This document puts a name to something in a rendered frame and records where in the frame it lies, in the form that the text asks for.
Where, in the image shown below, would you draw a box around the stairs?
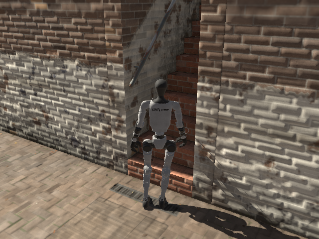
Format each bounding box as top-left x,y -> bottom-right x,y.
128,5 -> 201,198

